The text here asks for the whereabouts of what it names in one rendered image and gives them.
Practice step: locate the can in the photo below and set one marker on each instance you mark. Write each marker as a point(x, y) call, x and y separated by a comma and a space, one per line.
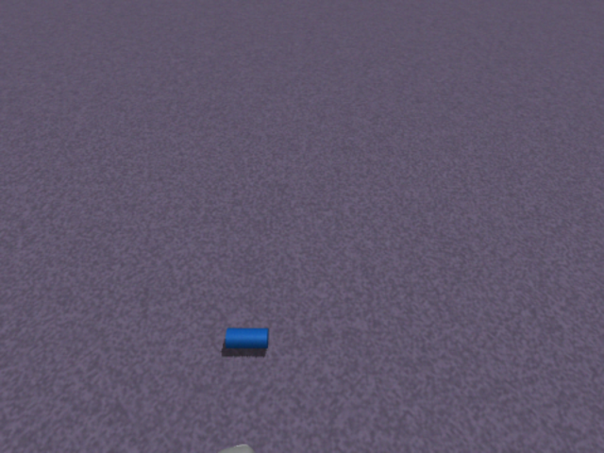
point(247, 338)

